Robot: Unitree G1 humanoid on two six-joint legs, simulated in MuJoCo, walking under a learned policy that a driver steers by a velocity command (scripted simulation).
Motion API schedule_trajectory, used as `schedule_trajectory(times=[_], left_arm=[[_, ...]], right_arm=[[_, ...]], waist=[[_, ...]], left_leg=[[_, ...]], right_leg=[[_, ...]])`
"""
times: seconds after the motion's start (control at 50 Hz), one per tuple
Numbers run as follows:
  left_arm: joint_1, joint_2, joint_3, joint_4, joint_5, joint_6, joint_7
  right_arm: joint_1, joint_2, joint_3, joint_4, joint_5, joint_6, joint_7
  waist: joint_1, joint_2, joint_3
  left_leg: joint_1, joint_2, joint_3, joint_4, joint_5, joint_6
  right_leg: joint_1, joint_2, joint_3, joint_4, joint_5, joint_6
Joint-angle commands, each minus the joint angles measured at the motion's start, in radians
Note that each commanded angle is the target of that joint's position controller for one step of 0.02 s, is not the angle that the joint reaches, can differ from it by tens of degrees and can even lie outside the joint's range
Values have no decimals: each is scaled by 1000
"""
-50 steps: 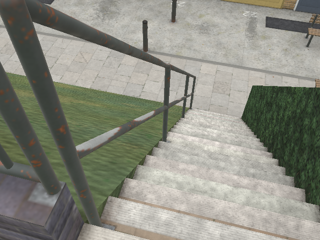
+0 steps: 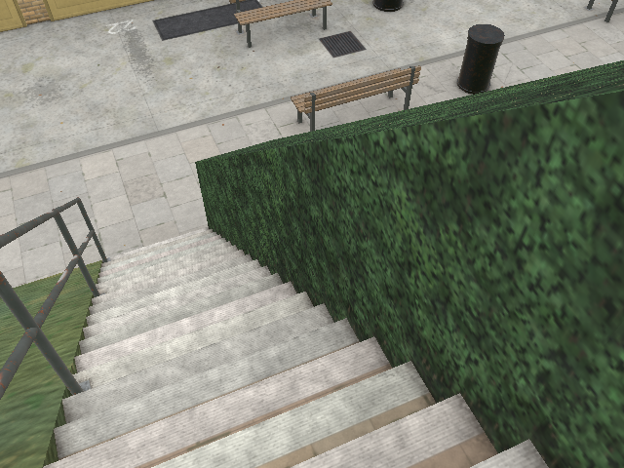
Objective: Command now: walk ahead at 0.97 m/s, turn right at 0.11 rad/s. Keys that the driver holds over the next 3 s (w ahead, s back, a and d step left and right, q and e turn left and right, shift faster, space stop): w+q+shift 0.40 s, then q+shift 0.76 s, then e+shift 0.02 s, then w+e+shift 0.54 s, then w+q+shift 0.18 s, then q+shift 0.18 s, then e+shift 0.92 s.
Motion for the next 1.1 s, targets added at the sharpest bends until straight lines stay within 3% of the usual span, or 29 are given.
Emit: schedule_trajectory(times=[0.02,0.08,0.16,0.22,0.26,0.28,0.3,0.36,0.38,0.44,0.48,0.52,0.54,0.56,0.62,0.64,0.66,0.68,0.7,0.74,0.78,0.84,0.92,0.94,0.96,0.98,1.0,1.04,1.1], left_arm=[[15,162,46,-35,4,-97,-5],[-77,70,2,-29,-40,-111,24],[-25,85,-8,-15,1,-94,43],[22,94,0,4,49,-47,58],[-190,102,29,-53,28,-15,76],[-368,12,-4,-89,38,-1,80],[-322,-96,-47,-210,40,-3,74],[-151,40,-32,-165,106,-48,80],[-249,48,-23,-171,123,-38,72],[-244,19,-34,-142,67,-30,77],[-291,108,5,-106,55,-54,58],[-353,11,-25,-149,36,-86,24],[-200,-132,-82,-122,156,-56,-70],[24,-122,-55,-87,172,-25,-104],[775,95,31,134,142,-8,-75],[668,130,43,189,122,-14,-69],[345,196,32,49,74,-25,-101],[215,193,43,10,128,-50,-101],[23,128,39,-34,109,-67,-68],[-18,14,-4,47,78,-103,7],[10,-57,-43,65,99,-150,64],[-17,177,2,46,178,-185,66],[-27,334,94,35,121,-177,46],[-55,356,122,-29,91,-171,28],[-35,195,91,-149,91,-170,16],[-176,127,58,-244,14,-150,12],[-305,80,32,-350,-67,-160,18],[-210,135,11,-312,-26,-144,43],[36,135,3,-218,81,-33,45]], right_arm=[[98,-161,-69,-7,17,21,5],[4,-85,-49,-27,46,11,57],[74,-59,-51,12,18,25,78],[158,-79,-50,51,19,38,55],[504,-176,-89,137,40,64,39],[540,-153,-71,160,75,45,51],[421,-206,-37,137,65,28,52],[347,-223,-55,117,77,-27,42],[289,-185,-32,122,87,-49,25],[340,-175,-25,129,46,-70,20],[402,-133,-24,157,59,-56,-4],[311,-50,2,135,86,-53,-14],[528,-25,27,211,-60,-100,24],[460,-149,10,204,-123,-114,56],[-17,-271,-32,-72,-13,-159,76],[252,-107,18,-22,51,-117,108],[665,-9,21,12,38,-98,167],[635,-80,21,0,42,-77,172],[403,-25,53,-101,37,-43,151],[257,82,90,-116,-49,-14,130],[363,68,74,-26,-51,5,184],[238,-13,25,-50,-81,5,204],[133,-84,-41,-135,-62,-1,129],[282,-226,-99,-65,-43,-45,84],[495,-383,-126,0,-56,-55,32],[603,-285,-109,11,-104,-65,47],[615,-213,-68,12,-85,-103,74],[362,-174,-43,0,-15,-120,124],[57,-158,-35,-13,24,-77,112]], waist=[[-44,24,-98],[-41,-54,-70],[-48,-48,-25],[-26,-62,32],[-272,-27,-60],[-362,200,83],[-107,303,129],[9,-54,-67],[21,-163,-50],[-2,52,-110],[-54,-49,-77],[-88,-48,-40],[-124,156,131],[24,199,46],[459,-295,69],[241,-225,90],[-117,-136,-325],[-62,-57,-420],[-24,-26,-222],[-90,80,-82],[-117,-45,66],[-94,-115,10],[-85,-148,-40],[-125,19,-138],[-137,328,-440],[-214,105,-492],[-256,80,-299],[-112,18,-25],[97,88,-57]], left_leg=[[7,-15,-78,-148,400,59],[345,-123,33,-482,957,74],[407,-172,131,-418,917,131],[335,-183,274,-618,547,191],[610,-9,27,-946,497,325],[688,32,8,-1013,891,354],[756,57,-128,-510,1715,294],[664,135,-469,-531,900,453],[569,24,-390,-490,817,358],[217,32,-602,-604,743,370],[460,-82,-529,-368,519,353],[188,-232,-366,-304,268,269],[-112,-381,-31,-151,-165,109],[-422,-352,-117,-166,-101,169],[-400,-400,-119,670,-45,-38],[-281,-342,-146,823,-524,-30],[-465,-251,-59,1009,-589,-6],[-626,-190,-60,1113,-587,-33],[-746,-53,-156,892,-351,-13],[-418,34,17,498,36,-2],[-123,102,-23,150,443,23],[219,-20,168,340,466,64],[167,-18,195,-283,131,128],[473,-89,178,-380,232,189],[877,107,-360,-564,792,513],[1041,205,-438,-488,1091,553],[922,328,-664,-556,985,554],[366,323,-704,-622,621,538],[-194,64,-455,-730,30,423]], right_leg=[[9,-302,340,-206,580,-84],[-250,-188,54,-152,233,17],[-196,-248,6,91,295,35],[93,-301,-56,378,924,27],[-25,-235,-82,1153,1080,54],[-375,-89,-165,1556,107,65],[-751,-37,-96,1518,-249,68],[-832,-189,102,1061,-75,101],[-845,-183,62,944,130,131],[-356,-190,70,434,559,182],[-533,-180,114,198,779,163],[-153,-107,42,-204,1112,152],[201,-174,10,-472,1256,103],[653,-104,-129,-42,1226,131],[895,-280,-39,-638,1160,1],[759,-481,103,-930,1177,-86],[1013,-806,304,-80,2388,-411],[981,-830,324,-65,2378,-422],[618,-846,450,-270,1520,-329],[143,-492,65,-433,1155,-158],[-286,-523,-16,-356,865,-45],[-444,-499,-131,-291,646,-27],[-27,-635,-75,-116,692,121],[-157,-497,-129,212,627,170],[-387,-208,-119,669,-176,275],[-593,-162,113,691,-354,288],[-810,-146,206,626,-349,307],[-695,-197,243,504,-172,296],[-264,-131,115,728,145,278]])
